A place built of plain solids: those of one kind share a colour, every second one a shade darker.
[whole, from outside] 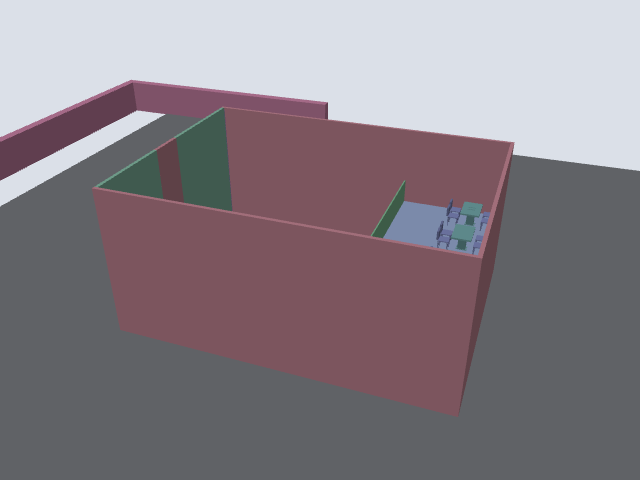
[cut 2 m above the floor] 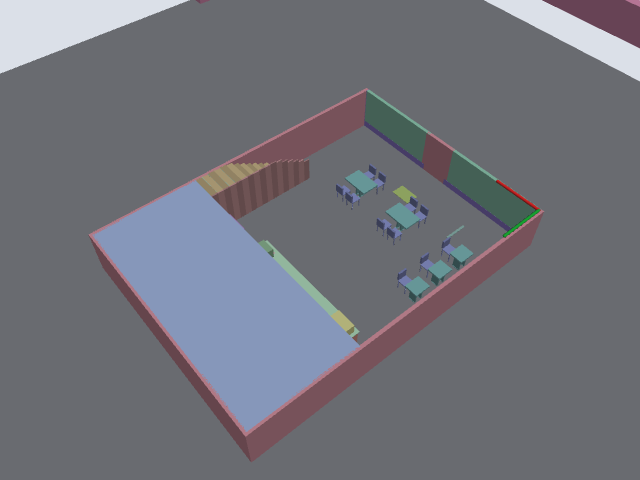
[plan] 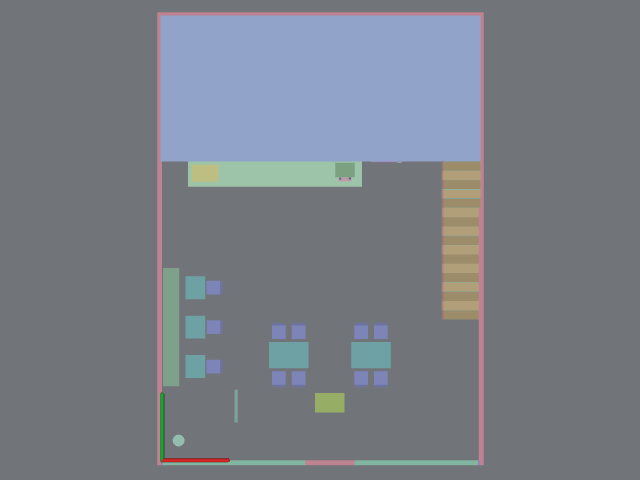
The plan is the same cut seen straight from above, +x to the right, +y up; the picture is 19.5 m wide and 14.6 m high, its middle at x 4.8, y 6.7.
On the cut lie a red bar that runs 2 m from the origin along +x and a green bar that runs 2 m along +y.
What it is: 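A cafe with an upstairs seating level of the 2010s to 2020s; 9.6 x 13.5 m, one room 6.4 m high; an upper seating level 2.93 m up over the rear 4.4 m, reached by a flight of 18 risers of 0.163 m, straight against the east side wall; a street door 0.95 x 2.1 m in the glazed front; tables 0.75 m, chairs 0.45 m, a counter 1.0 m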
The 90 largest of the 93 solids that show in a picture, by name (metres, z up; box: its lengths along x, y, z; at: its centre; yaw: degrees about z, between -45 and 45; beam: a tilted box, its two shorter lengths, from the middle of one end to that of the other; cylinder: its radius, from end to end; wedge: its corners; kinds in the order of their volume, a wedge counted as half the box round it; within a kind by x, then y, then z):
{
 "upper_1": {"box": [9.73, 4.44, 2.98], "at": [4.82, 11.31, 1.44]},
 "street_hedge_1": {"box": [0.6, 16.6, 2.25], "at": [-14.7, -8.3, 1.07]},
 "street_hedge_2": {"box": [39.63, 0.6, 2.25], "at": [4.82, -16.3, 1.07]},
 "wall_1": {"box": [0.15, 13.78, 6.44], "at": [-0.07, 6.74, 3.17]},
 "wall_2": {"box": [9.93, 0.15, 6.44], "at": [4.82, 13.55, 3.17]},
 "wall_3": {"box": [1.5, 0.15, 6.44], "at": [5.1, -0.07, 3.17]},
 "wall_4": {"box": [0.15, 13.78, 6.44], "at": [9.71, 6.74, 3.17]},
 "stair_step_1": {"box": [1.13, 0.28, 0.21], "at": [9.12, 4.42, 0.06]},
 "stair_step_2": {"box": [1.13, 0.28, 0.38], "at": [9.12, 4.7, 0.14]},
 "stair_step_3": {"box": [1.13, 0.28, 0.54], "at": [9.12, 4.99, 0.22]},
 "stair_step_4": {"box": [1.13, 0.28, 0.7], "at": [9.12, 5.27, 0.3]},
 "stair_step_5": {"box": [1.13, 0.28, 0.86], "at": [9.12, 5.55, 0.38]},
 "stair_step_6": {"box": [1.13, 0.28, 1.03], "at": [9.12, 5.84, 0.46]},
 "stair_step_7": {"box": [1.13, 0.28, 1.19], "at": [9.12, 6.12, 0.54]},
 "stair_step_8": {"box": [1.13, 0.28, 1.35], "at": [9.12, 6.4, 0.63]},
 "stair_step_9": {"box": [1.13, 0.28, 1.52], "at": [9.12, 6.68, 0.71]},
 "stair_step_10": {"box": [1.13, 0.28, 1.68], "at": [9.12, 6.97, 0.79]},
 "stair_step_11": {"box": [1.13, 0.28, 1.84], "at": [9.12, 7.25, 0.87]},
 "stair_step_12": {"box": [1.13, 0.28, 2.0], "at": [9.12, 7.53, 0.95]},
 "stair_step_13": {"box": [1.13, 0.28, 2.17], "at": [9.12, 7.82, 1.03]},
 "stair_step_14": {"box": [1.13, 0.28, 2.33], "at": [9.12, 8.1, 1.11]},
 "stair_step_15": {"box": [1.13, 0.28, 2.49], "at": [9.12, 8.38, 1.2]},
 "stair_step_16": {"box": [1.13, 0.28, 2.65], "at": [9.12, 8.67, 1.28]},
 "stair_step_17": {"box": [1.13, 0.28, 2.82], "at": [9.12, 8.95, 1.36]},
 "window_wall_1": {"box": [4.5, 0.15, 6.44], "at": [2.25, -0.07, 3.17]},
 "window_wall_2": {"box": [3.93, 0.15, 6.44], "at": [7.67, -0.07, 3.17]},
 "stair_guard_1": {"box": [0.06, 0.29, 1.16], "at": [8.53, 4.43, 0.53]},
 "stair_guard_2": {"box": [0.06, 0.29, 1.33], "at": [8.53, 4.71, 0.61]},
 "stair_guard_3": {"box": [0.06, 0.29, 1.49], "at": [8.53, 4.99, 0.69]},
 "stair_guard_4": {"box": [0.06, 0.29, 1.65], "at": [8.53, 5.27, 0.78]},
 "stair_guard_5": {"box": [0.06, 0.29, 1.81], "at": [8.53, 5.56, 0.86]},
 "stair_guard_6": {"box": [0.06, 0.29, 1.98], "at": [8.53, 5.84, 0.94]},
 "stair_guard_7": {"box": [0.06, 0.29, 2.14], "at": [8.53, 6.12, 1.02]},
 "stair_guard_8": {"box": [0.06, 0.29, 2.3], "at": [8.53, 6.41, 1.1]},
 "stair_guard_9": {"box": [0.06, 0.29, 2.47], "at": [8.53, 6.69, 1.18]},
 "stair_guard_10": {"box": [0.06, 0.29, 2.63], "at": [8.53, 6.97, 1.26]},
 "stair_guard_11": {"box": [0.06, 0.29, 2.79], "at": [8.53, 7.26, 1.35]},
 "stair_guard_12": {"box": [0.06, 0.29, 2.95], "at": [8.53, 7.54, 1.43]},
 "stair_guard_13": {"box": [0.06, 0.29, 3.12], "at": [8.53, 7.82, 1.51]},
 "stair_guard_14": {"box": [0.06, 0.29, 3.28], "at": [8.53, 8.1, 1.59]},
 "stair_guard_15": {"box": [0.06, 0.29, 3.44], "at": [8.53, 8.39, 1.67]},
 "stair_guard_16": {"box": [0.06, 0.29, 3.6], "at": [8.53, 8.67, 1.75]},
 "stair_guard_17": {"box": [0.06, 0.29, 3.77], "at": [8.53, 8.95, 1.83]},
 "upper_guard_1": {"box": [8.5, 0.06, 1.11], "at": [4.25, 9.12, 3.44]},
 "bench_upholstered_1": {"box": [0.5, 3.6, 0.25], "at": [0.27, 4.05, 0.33]},
 "meeting_table_1": {"box": [0.6, 0.7, 0.07], "at": [1.01, 2.85, 0.71]},
 "meeting_table_2": {"box": [0.32, 0.06, 0.8], "at": [1.01, 3.0, 0.35]},
 "meeting_table_3": {"box": [0.6, 0.7, 0.07], "at": [1.01, 4.05, 0.71]},
 "meeting_table_4": {"box": [0.32, 0.06, 0.8], "at": [1.01, 4.2, 0.35]},
 "meeting_table_5": {"box": [0.6, 0.7, 0.07], "at": [1.01, 5.25, 0.71]},
 "meeting_table_6": {"box": [0.32, 0.06, 0.8], "at": [1.01, 5.4, 0.35]},
 "meeting_table_7": {"box": [1.2, 0.8, 0.07], "at": [1.2, 12.37, 3.64]},
 "meeting_table_8": {"box": [0.06, 0.32, 0.8], "at": [1.3, 12.37, 3.28]},
 "meeting_table_9": {"box": [1.2, 0.8, 0.07], "at": [3.4, 12.37, 3.64]},
 "meeting_table_10": {"box": [0.06, 0.32, 0.8], "at": [3.5, 12.37, 3.28]},
 "meeting_table_11": {"box": [1.2, 0.8, 0.07], "at": [3.85, 3.2, 0.71]},
 "meeting_table_12": {"box": [1.2, 0.8, 0.07], "at": [6.35, 3.2, 0.71]},
 "side_chair_1": {"box": [0.42, 0.42, 0.04], "at": [0.9, 11.67, 3.36]},
 "side_chair_2": {"box": [0.42, 0.42, 0.04], "at": [1.5, 11.67, 3.36]},
 "side_chair_3": {"box": [0.42, 0.42, 0.04], "at": [1.56, 2.85, 0.43]},
 "side_chair_4": {"box": [0.42, 0.42, 0.04], "at": [1.56, 4.05, 0.43]},
 "side_chair_5": {"box": [0.42, 0.42, 0.04], "at": [1.56, 5.25, 0.43]},
 "side_chair_6": {"box": [0.08, 0.38, 0.38], "at": [1.8, 2.85, 0.65]},
 "side_chair_7": {"box": [0.08, 0.38, 0.38], "at": [1.8, 4.05, 0.65]},
 "side_chair_8": {"box": [0.08, 0.38, 0.38], "at": [1.8, 5.25, 0.65]},
 "side_chair_9": {"box": [0.42, 0.42, 0.04], "at": [3.1, 11.67, 3.36]},
 "side_chair_10": {"box": [0.38, 0.08, 0.38], "at": [3.55, 2.26, 0.65]},
 "side_chair_11": {"box": [0.42, 0.42, 0.04], "at": [3.55, 2.5, 0.43]},
 "side_chair_12": {"box": [0.42, 0.42, 0.04], "at": [3.55, 3.9, 0.43]},
 "side_chair_13": {"box": [0.38, 0.08, 0.38], "at": [3.55, 4.14, 0.65]},
 "side_chair_14": {"box": [0.38, 0.08, 0.38], "at": [4.15, 2.26, 0.65]},
 "side_chair_15": {"box": [0.42, 0.42, 0.04], "at": [4.15, 2.5, 0.43]},
 "side_chair_16": {"box": [0.42, 0.42, 0.04], "at": [4.15, 3.9, 0.43]},
 "side_chair_17": {"box": [0.38, 0.08, 0.38], "at": [4.15, 4.14, 0.65]},
 "side_chair_18": {"box": [0.38, 0.08, 0.38], "at": [6.05, 2.26, 0.65]},
 "side_chair_19": {"box": [0.42, 0.42, 0.04], "at": [6.05, 2.5, 0.43]},
 "side_chair_20": {"box": [0.42, 0.42, 0.04], "at": [6.05, 3.9, 0.43]},
 "side_chair_21": {"box": [0.38, 0.08, 0.38], "at": [6.05, 4.14, 0.65]},
 "side_chair_22": {"box": [0.38, 0.08, 0.38], "at": [6.65, 2.26, 0.65]},
 "side_chair_23": {"box": [0.42, 0.42, 0.04], "at": [6.65, 2.5, 0.43]},
 "side_chair_24": {"box": [0.42, 0.42, 0.04], "at": [6.65, 3.9, 0.43]},
 "side_chair_25": {"box": [0.38, 0.08, 0.38], "at": [6.65, 4.14, 0.65]},
 "display_1": {"box": [0.81, 0.52, 0.4], "at": [1.31, 8.73, 1.24]},
 "counter_top_1": {"box": [5.3, 0.78, 0.04], "at": [3.43, 8.71, 1.02]},
 "stallriser_1": {"box": [4.5, 0.05, 0.35], "at": [2.25, -0.02, 0.12]},
 "stallriser_2": {"box": [3.93, 0.05, 0.35], "at": [7.67, -0.02, 0.12]},
 "coffee_machine_1": {"box": [0.6, 0.45, 0.45], "at": [5.56, 8.83, 1.26]},
 "plant_pot_1": {"cylinder": 0.18, "from": [0.5, 0.6, 0.0], "to": [0.5, 0.6, 0.38]},
 "door_mat_1": {"box": [0.9, 0.6, 0.07], "at": [5.1, 1.75, -0.02]},
 "cable_protector_1": {"box": [0.1, 1.0, 0.07], "at": [2.25, 1.65, -0.01]}
}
